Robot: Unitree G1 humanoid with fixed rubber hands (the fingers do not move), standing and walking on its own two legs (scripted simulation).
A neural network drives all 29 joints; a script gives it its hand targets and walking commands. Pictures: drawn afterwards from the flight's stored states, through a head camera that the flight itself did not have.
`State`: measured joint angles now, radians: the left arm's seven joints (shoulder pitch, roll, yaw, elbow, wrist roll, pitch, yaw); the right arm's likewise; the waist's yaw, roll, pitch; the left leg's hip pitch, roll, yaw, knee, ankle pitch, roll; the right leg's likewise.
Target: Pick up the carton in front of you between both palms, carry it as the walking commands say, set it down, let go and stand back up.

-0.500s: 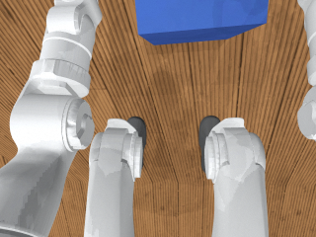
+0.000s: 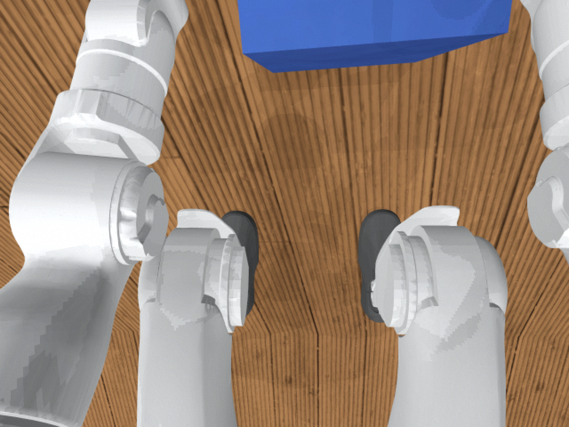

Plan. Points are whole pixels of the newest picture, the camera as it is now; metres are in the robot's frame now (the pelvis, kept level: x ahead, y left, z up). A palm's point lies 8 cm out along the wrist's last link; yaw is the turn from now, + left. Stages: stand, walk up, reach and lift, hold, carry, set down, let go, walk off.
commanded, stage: reach and lift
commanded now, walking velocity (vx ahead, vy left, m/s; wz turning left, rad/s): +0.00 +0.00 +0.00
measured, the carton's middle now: out of the picture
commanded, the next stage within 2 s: none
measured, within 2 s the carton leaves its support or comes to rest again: leaves its support in 0.52 s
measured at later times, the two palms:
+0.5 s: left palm out of the picture +0.57 +0.10 -0.17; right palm out of the picture +0.56 -0.20 -0.17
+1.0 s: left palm out of the picture +0.51 +0.10 +0.03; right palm out of the picture +0.50 -0.20 +0.03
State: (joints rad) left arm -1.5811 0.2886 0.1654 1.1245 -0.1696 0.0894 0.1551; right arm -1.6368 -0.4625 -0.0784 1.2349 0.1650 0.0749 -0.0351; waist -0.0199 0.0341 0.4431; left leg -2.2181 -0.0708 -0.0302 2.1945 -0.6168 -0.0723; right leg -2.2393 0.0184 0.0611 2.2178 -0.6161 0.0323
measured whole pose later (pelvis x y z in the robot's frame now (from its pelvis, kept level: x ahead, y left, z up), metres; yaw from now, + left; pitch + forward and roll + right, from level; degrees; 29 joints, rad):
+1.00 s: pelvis -0.02 +0.01 +0.10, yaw -2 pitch +43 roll +1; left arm -1.21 -0.02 0.56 0.74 0.24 0.36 0.09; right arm -1.25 -0.12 -0.47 0.83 -0.26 0.39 0.02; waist -0.02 0.03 -0.07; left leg -2.07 -0.13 -0.09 1.81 -0.49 -0.09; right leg -2.09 0.10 0.10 1.81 -0.47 0.07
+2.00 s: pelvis +0.07 +0.01 +0.35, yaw -4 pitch +18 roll +0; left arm -0.42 -0.16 0.36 0.53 0.21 0.35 0.05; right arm -0.43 0.11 -0.34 0.55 -0.23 0.37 0.00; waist -0.01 0.02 -0.17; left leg -0.81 -0.07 -0.14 0.85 -0.36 -0.03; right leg -0.82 0.06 0.14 0.85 -0.34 0.04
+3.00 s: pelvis +0.09 +0.00 +0.41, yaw -4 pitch -4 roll +0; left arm -0.28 -0.16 0.26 0.33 0.28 0.64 -0.01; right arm -0.27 0.15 -0.24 0.31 -0.28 0.66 0.01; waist 0.00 0.00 0.00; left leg -0.11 -0.03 -0.14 0.39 -0.21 -0.02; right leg -0.12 0.04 0.14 0.39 -0.20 0.02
